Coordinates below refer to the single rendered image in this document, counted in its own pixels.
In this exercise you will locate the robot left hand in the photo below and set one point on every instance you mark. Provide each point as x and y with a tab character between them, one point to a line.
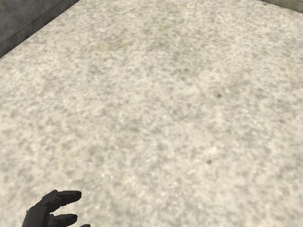
39	214

